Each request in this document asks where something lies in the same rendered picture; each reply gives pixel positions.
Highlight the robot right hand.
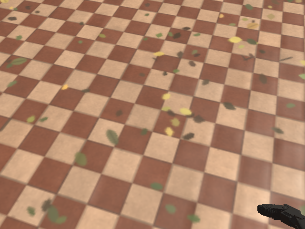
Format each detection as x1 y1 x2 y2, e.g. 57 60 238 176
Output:
257 203 305 229

